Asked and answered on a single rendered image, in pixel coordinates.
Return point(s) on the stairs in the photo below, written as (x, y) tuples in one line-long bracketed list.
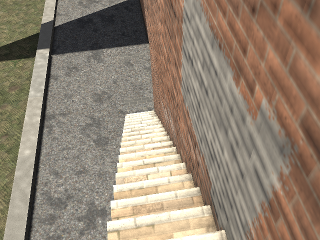
[(155, 197)]

